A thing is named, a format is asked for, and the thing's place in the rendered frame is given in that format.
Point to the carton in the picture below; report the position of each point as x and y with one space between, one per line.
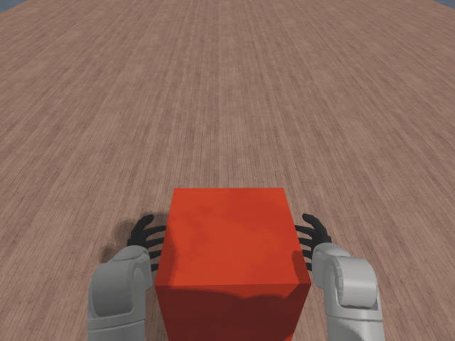
231 266

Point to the robot left forearm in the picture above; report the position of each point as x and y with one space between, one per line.
116 298

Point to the robot right forearm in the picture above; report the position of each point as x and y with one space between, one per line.
351 294

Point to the right robot hand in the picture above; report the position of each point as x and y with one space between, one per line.
319 235

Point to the left robot hand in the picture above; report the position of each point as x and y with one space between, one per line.
139 235

